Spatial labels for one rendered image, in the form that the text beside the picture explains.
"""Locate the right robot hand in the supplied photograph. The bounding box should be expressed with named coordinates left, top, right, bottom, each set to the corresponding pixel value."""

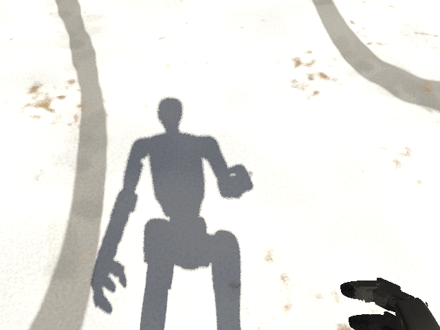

left=340, top=278, right=440, bottom=330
